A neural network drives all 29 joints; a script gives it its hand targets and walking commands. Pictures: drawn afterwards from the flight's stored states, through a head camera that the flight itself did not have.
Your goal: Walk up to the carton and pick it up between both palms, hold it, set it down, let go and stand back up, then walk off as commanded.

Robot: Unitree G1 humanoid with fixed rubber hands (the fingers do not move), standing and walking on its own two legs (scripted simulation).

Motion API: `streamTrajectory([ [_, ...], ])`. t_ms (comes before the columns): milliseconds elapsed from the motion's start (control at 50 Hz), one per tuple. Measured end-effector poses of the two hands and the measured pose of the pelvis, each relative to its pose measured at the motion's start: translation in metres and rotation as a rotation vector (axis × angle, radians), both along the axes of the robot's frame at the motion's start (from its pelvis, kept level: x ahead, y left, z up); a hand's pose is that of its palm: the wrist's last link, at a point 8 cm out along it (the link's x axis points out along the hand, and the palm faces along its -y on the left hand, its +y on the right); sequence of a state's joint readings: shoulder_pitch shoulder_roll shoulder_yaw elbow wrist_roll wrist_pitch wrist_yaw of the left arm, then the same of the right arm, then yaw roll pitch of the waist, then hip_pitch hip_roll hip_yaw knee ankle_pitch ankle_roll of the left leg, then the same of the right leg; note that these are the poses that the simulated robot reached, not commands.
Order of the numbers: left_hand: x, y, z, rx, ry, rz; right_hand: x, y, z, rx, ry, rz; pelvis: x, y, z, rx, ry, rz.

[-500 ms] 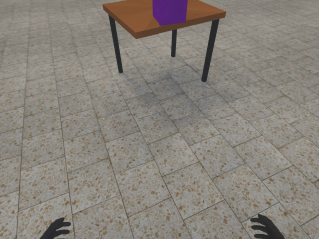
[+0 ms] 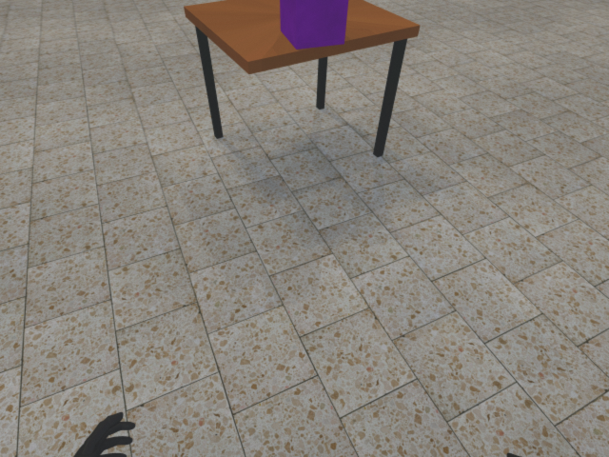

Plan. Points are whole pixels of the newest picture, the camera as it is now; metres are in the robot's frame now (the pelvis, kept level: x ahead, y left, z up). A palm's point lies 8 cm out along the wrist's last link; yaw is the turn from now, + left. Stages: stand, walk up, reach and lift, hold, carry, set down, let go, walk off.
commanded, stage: stand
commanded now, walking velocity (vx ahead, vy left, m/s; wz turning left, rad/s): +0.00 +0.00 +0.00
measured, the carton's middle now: (312, 2) +1.65 -0.05 +0.05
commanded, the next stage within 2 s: none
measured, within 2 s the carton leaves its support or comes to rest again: neither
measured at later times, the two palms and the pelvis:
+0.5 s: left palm out of the picture +0.12 +0.31 -0.09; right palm out of the picture +0.10 -0.29 -0.09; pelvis +0.01 +0.01 +0.01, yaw +0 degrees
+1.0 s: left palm out of the picture +0.10 +0.31 -0.10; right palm out of the picture +0.06 -0.29 -0.10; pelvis +0.00 +0.01 +0.01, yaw -1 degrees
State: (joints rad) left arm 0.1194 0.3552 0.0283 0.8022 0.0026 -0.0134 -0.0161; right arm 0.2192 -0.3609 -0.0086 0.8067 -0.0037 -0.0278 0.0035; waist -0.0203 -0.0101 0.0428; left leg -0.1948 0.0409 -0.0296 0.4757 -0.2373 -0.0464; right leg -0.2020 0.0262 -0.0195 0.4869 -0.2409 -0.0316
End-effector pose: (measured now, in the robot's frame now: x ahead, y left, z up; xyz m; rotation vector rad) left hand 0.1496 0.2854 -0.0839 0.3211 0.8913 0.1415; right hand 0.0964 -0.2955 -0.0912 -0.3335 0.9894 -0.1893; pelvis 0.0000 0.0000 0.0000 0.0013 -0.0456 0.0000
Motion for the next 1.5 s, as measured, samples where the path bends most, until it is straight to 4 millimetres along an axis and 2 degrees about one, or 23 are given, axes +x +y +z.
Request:
streamTrajectory([
  [220,-0.022,0.014,-0.007,0.009,0.073,0.036,0.013,0.008,0.000,0.005,0.006,0.014,0.006,0.006,0.002,-0.001,0.006,-0.003],
  [380,-0.032,0.018,-0.010,0.014,0.116,0.054,0.012,0.006,-0.001,-0.005,0.027,-0.005,0.008,0.009,0.004,-0.002,-0.004,-0.005],
  [560,-0.034,0.025,-0.009,0.029,0.117,0.068,-0.001,0.007,-0.003,0.002,0.055,-0.033,0.005,0.008,0.006,-0.002,-0.012,-0.003],
  [820,-0.044,0.024,-0.014,0.017,0.161,0.070,-0.026,0.010,-0.008,0.006,0.116,-0.060,0.000,0.012,0.007,-0.004,-0.006,-0.010],
  [1000,-0.048,0.023,-0.017,0.014,0.189,0.068,-0.033,0.010,-0.010,0.004,0.145,-0.075,0.003,0.014,0.008,0.000,-0.005,-0.016],
  [1080,-0.050,0.025,-0.017,0.014,0.195,0.080,-0.031,0.009,-0.010,-0.002,0.153,-0.074,0.004,0.015,0.008,0.000,-0.002,-0.018],
  [1300,-0.054,0.028,-0.017,0.023,0.209,0.096,-0.009,0.002,-0.004,-0.021,0.113,-0.069,0.010,0.014,0.009,-0.003,-0.002,-0.015],
  [1500,-0.050,0.021,-0.020,0.008,0.221,0.095,-0.002,0.010,-0.007,0.003,0.110,-0.061,0.013,0.013,0.009,-0.002,0.003,-0.018],
])
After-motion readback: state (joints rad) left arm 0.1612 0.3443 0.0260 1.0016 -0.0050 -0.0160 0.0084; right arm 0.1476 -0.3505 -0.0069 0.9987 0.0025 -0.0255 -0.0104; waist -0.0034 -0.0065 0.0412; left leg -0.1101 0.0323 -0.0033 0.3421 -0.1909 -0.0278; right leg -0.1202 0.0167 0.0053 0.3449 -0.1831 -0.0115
